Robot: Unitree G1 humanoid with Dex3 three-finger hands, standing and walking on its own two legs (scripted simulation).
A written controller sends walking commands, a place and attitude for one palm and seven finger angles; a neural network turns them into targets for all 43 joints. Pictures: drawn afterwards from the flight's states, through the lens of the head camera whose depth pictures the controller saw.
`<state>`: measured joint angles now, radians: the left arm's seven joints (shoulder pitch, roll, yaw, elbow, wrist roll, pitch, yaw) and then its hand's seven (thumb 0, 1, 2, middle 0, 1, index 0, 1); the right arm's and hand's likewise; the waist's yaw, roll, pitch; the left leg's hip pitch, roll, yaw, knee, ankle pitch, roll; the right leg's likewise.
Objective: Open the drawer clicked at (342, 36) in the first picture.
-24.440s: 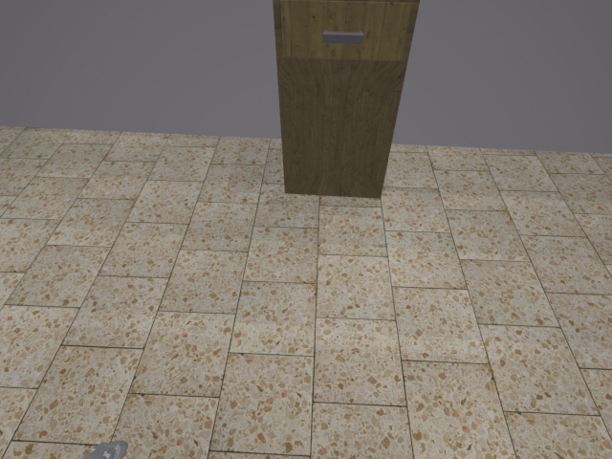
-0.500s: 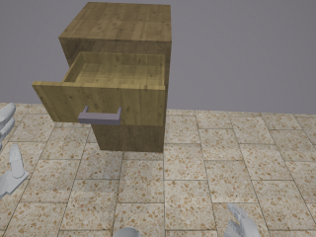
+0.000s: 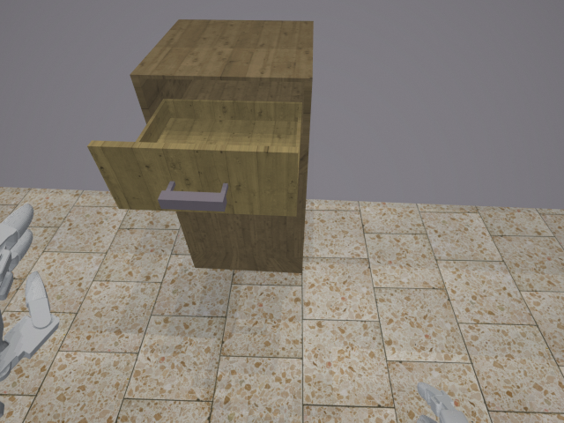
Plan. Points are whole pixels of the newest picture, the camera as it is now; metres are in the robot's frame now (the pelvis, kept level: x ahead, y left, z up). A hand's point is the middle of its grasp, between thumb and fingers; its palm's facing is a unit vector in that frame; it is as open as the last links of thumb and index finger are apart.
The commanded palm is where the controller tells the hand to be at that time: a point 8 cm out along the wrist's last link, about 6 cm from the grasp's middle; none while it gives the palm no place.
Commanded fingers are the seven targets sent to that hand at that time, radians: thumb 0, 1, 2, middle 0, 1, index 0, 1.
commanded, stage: stop stepping back and stand still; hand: left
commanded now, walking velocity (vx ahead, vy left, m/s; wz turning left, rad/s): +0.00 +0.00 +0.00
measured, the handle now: (195, 193) +0.55 +0.21 -0.01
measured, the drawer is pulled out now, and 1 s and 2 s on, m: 0.30 0.30 0.30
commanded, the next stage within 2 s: let the arm hang, fingers relaxed in 0.02 s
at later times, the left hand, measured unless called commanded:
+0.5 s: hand out of the picture -0.02 +0.18 -0.18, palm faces +0.13 -0.97 -0.18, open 7.0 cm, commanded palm none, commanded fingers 0.00 0.90 0.90 -0.20 -0.30 -0.20 -0.30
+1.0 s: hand out of the picture +0.00 +0.18 -0.17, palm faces +0.11 -0.98 -0.16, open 7.3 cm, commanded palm none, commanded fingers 0.00 0.90 0.90 -0.20 -0.30 -0.20 -0.30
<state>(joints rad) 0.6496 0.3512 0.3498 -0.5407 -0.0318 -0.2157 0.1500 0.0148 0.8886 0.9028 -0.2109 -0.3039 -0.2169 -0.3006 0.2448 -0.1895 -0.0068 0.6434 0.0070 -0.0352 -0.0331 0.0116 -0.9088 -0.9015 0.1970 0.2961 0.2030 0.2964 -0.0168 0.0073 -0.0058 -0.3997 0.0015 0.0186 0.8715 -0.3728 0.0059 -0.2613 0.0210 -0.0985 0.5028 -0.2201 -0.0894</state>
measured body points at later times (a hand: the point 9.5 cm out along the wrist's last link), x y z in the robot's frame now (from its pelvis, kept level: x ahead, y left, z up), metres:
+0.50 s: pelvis -0.01 +0.00 +0.00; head +0.02 +0.01 +0.44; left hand -0.02 +0.23 -0.16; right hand +0.03 -0.24 -0.15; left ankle +0.05 +0.14 -0.74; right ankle +0.02 -0.10 -0.74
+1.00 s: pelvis +0.01 +0.02 +0.00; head +0.02 +0.02 +0.45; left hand +0.00 +0.23 -0.16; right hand +0.00 -0.18 -0.16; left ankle +0.05 +0.14 -0.74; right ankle +0.02 -0.10 -0.74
